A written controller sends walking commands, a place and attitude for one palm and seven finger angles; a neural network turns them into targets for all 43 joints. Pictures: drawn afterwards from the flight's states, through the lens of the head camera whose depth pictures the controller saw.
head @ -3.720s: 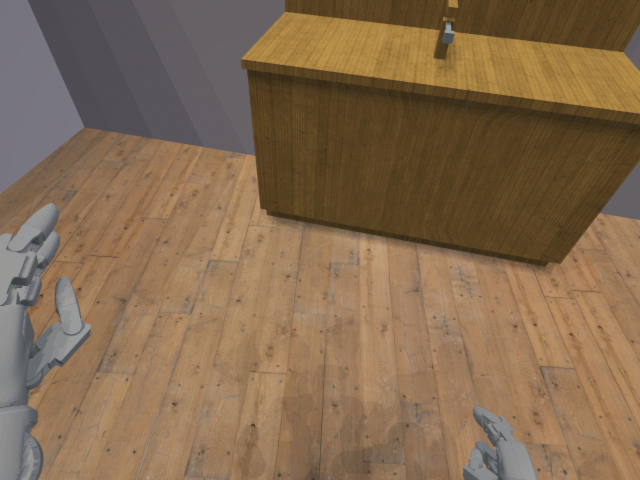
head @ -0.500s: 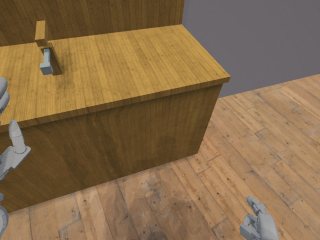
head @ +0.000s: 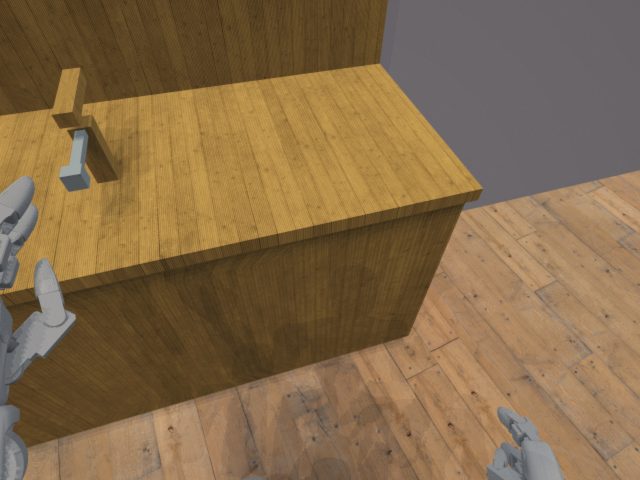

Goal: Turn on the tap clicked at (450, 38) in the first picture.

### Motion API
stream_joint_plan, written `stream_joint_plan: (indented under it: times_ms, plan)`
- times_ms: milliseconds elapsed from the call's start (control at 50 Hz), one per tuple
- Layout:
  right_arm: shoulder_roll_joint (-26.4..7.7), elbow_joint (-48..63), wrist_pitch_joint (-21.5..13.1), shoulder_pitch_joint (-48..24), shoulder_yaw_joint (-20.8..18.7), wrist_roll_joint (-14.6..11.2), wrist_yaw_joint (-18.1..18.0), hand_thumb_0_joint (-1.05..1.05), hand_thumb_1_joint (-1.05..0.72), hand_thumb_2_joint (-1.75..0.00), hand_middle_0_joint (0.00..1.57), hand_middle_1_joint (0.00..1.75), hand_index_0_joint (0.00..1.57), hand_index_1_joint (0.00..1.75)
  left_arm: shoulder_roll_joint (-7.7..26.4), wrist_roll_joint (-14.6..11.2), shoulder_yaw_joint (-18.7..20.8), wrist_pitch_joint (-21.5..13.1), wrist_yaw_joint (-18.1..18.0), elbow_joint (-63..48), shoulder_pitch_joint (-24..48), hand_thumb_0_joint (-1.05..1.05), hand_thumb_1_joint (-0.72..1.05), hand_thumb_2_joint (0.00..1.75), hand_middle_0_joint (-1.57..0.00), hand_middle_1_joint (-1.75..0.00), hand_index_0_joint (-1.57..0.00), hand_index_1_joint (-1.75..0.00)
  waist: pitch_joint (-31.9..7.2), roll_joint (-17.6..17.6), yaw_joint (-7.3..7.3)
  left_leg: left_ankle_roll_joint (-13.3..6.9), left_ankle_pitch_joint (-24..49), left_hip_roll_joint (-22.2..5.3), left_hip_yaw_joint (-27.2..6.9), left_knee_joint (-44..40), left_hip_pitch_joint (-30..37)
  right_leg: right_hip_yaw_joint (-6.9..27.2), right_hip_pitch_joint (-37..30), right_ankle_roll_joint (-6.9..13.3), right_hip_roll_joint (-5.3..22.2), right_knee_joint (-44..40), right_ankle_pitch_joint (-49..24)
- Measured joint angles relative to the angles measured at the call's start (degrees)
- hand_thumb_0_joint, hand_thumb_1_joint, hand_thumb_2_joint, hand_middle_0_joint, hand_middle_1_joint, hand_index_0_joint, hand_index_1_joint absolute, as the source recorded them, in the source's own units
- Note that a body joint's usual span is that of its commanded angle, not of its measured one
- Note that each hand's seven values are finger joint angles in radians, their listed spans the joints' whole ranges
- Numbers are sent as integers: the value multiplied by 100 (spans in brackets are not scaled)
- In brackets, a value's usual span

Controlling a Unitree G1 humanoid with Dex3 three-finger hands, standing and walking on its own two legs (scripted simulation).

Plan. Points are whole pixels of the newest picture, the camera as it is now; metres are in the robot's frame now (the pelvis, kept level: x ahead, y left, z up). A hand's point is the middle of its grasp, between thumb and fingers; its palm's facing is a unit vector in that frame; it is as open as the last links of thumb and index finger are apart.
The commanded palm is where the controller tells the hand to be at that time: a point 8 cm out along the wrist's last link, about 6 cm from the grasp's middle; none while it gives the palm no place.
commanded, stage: come to a stop and stand still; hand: left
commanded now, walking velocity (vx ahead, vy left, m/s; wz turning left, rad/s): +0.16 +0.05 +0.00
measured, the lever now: (75, 177) +0.48 +0.40 +0.09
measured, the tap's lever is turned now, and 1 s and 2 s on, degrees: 0 0 0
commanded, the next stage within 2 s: look again from close up in 1.18 s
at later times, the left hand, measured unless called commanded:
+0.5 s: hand (100, 302) +0.23 +0.22 +0.17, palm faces +0.41 -0.82 -0.40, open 7.4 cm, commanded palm +0.17 +0.26 +0.19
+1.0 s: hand (48, 375) +0.17 +0.23 +0.17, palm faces +0.40 -0.85 -0.35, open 7.4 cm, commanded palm +0.12 +0.27 +0.19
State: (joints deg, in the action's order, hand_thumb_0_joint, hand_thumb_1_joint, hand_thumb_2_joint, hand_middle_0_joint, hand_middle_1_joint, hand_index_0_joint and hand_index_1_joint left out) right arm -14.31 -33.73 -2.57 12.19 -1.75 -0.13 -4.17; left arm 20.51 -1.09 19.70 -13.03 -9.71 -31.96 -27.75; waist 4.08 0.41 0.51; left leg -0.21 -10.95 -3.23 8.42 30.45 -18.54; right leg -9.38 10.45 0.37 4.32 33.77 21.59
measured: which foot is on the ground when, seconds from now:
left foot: down 0.00-0.30, up 0.32-0.54, down 0.56-1.00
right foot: down 0.00-0.02, up 0.04-0.24, down 0.26-1.00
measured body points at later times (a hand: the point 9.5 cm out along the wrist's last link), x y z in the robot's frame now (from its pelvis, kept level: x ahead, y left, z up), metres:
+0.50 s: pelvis +0.02 -0.02 +0.01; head +0.03 -0.03 +0.46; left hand +0.20 +0.26 +0.19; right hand +0.19 -0.25 -0.09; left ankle +0.02 +0.10 -0.71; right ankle +0.05 -0.12 -0.73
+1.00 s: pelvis -0.04 +0.00 +0.01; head -0.05 +0.00 +0.46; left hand +0.14 +0.28 +0.19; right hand +0.12 -0.22 -0.08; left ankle +0.02 +0.10 -0.73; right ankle +0.00 -0.13 -0.73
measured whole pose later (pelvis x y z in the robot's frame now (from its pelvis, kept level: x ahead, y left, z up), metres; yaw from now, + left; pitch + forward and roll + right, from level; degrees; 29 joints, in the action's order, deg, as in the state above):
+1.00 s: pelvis -0.04 +0.00 +0.01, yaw +0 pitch -2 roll -1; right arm -10.1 -34.9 -3.6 13.0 1.9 0.3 -4.0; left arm 18.8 -1.0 17.3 -10.4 -8.7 -26.1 -25.7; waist 1.3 -0.7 0.8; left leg -0.8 -11.8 -2.5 3.9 30.6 -17.5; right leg -3.8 14.8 0.0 0.2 27.2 11.5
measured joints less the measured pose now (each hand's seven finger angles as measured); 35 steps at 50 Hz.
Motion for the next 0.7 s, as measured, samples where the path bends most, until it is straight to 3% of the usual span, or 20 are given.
stream_joint_plan:
  times_ms: [40, 80, 120, 240, 280, 340, 440, 500, 560, 620, 700]
  plan:
    - [84, 33, -7, -98, -79, -38, -34, 1, -91, -90, 20, 30, 20, 30, 145, -22, 67, -38, -14, 5, 144, 1, 88, 90, -21, -31, -22, -30, 16, 181, -1, -102, -33, 74, 85, 189, 13, 232, 235, -40, 80, 736, 454]
    - [195, 40, -24, -202, -66, -31, -38, 1, -91, -90, 19, 30, 20, 30, 227, -37, 118, -43, 7, 215, 351, 1, 88, 90, -21, -31, -22, -30, -15, 212, -48, -145, -208, 63, 72, 342, -14, 480, 620, -57, -43, 1683, 911]
    - [316, 47, -71, -269, 5, -31, 4, 1, -91, -90, 19, 30, 20, 30, 265, -63, 163, 29, 32, 316, 460, 1, 88, 90, -21, -31, -22, -30, -37, 164, -104, -115, -210, 10, 1, 268, 33, 544, 874, -89, -153, 2020, 886]
    - [583, 198, -278, -177, 325, -41, 153, 1, -91, -90, 20, 30, 20, 30, 240, -130, 158, 148, 75, 65, 100, 1, 89, 90, -21, -31, -21, -30, -64, 16, -73, 57, -163, -154, -77, 124, 133, 416, 662, -193, -227, 247, -77]
    - [594, 175, -299, -142, 388, -43, 146, 1, -91, -90, 20, 30, 20, 30, 192, -95, 104, 150, 95, 129, 58, 1, 89, 90, -21, -31, -21, -30, -21, -100, -28, 132, -258, -232, -137, 289, 114, 341, 493, -55, -295, -131, -759]
    - [513, 2, -238, -100, 404, -34, 128, 1, -91, -90, 20, 30, 21, 30, -14, -98, -45, 255, 122, 307, 80, 1, 88, 90, -21, -31, -22, -30, -87, -262, 46, 187, -693, -189, -360, 608, 16, 282, 471, 165, -375, -148, -666]
    - [317, -193, -71, -136, 357, -21, 50, 1, -91, -90, 20, 30, 21, 30, -188, -56, -147, 374, 61, 464, 176, 1, 88, 90, -21, -31, -22, -30, -112, -133, 39, 188, -1346, 212, -607, 1433, -116, 347, 487, 186, -248, -299, -739]
    - [213, -126, 33, -160, 282, -7, 3, 1, -91, -90, 20, 30, 20, 30, -121, -21, -117, 368, 44, 382, 162, 1, 88, 90, -21, -31, -22, -30, -96, -61, -61, 169, -1207, 258, -601, 1027, 70, 313, 531, 142, -205, -326, -801]
    - [100, 6, 104, -148, 176, -7, -22, 1, -91, -90, 20, 30, 20, 30, -20, -18, -84, 349, 27, 175, 65, 1, 88, 90, -21, -31, -22, -30, -89, -66, -157, 93, -545, 200, -583, 162, 420, 241, 615, 78, -228, -204, -788]
    - [158, 25, 145, -135, 121, -20, -62, 1, -91, -90, 20, 30, 20, 30, 110, -37, -8, 308, 21, 117, -19, 1, 88, 90, -21, -31, -22, -30, -80, 165, -62, -88, -444, 280, -418, 60, 496, 395, 645, -15, -153, -146, -742]
    - [256, 100, -60, 33, 153, -5, -52, 1, -91, -90, 20, 30, 20, 30, 156, -5, 33, 220, 23, 266, 17, 1, 88, 90, -21, -31, -22, -30, -210, 148, 0, -138, -340, 243, -428, -21, 412, 536, 572, -92, -228, 53, -147]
